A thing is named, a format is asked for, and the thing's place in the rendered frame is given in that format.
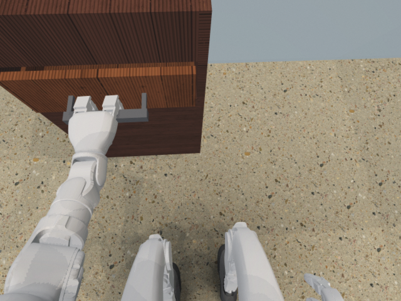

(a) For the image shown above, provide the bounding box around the handle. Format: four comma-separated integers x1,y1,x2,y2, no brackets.
62,93,148,125

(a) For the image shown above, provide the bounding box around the cabinet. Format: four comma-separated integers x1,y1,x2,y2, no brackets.
0,0,212,157

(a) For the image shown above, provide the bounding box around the drawer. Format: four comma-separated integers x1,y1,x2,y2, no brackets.
0,61,196,113

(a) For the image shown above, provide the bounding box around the right robot hand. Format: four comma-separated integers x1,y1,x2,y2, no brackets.
304,273,344,301

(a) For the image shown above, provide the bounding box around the robot right foot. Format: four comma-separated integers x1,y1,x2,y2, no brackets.
217,244,237,301

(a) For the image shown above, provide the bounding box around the left robot forearm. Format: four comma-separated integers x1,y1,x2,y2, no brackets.
4,151,108,294

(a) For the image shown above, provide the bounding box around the robot left thigh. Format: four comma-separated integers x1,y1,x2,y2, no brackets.
121,238,173,301

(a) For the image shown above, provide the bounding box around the left robot hand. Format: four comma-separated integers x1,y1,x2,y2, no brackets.
68,95,124,155

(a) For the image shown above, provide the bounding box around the left robot upper arm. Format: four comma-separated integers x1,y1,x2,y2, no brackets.
0,243,85,301

